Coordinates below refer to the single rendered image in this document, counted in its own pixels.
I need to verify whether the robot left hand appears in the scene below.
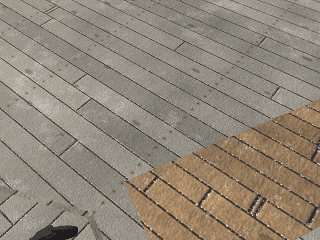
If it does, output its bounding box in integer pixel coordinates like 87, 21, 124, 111
29, 225, 78, 240

